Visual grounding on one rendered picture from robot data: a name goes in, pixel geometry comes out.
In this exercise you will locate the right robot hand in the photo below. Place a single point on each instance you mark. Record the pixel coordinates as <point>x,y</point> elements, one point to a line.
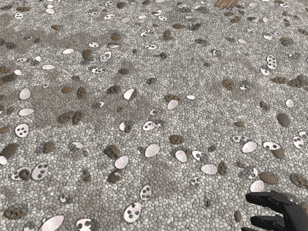
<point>294,217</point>

